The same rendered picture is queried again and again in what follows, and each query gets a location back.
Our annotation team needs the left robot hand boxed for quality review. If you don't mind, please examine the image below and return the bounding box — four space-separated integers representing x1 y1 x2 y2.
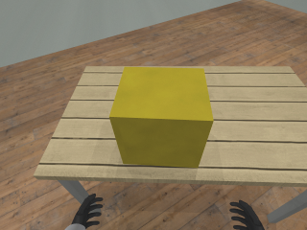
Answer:
71 194 103 229

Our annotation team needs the table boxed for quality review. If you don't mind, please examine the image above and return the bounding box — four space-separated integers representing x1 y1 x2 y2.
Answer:
34 66 307 223

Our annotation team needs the carton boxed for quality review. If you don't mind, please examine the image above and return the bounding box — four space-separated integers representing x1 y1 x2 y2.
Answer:
109 66 214 168

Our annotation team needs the right robot hand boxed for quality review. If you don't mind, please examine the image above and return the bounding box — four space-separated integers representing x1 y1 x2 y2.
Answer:
229 200 265 230

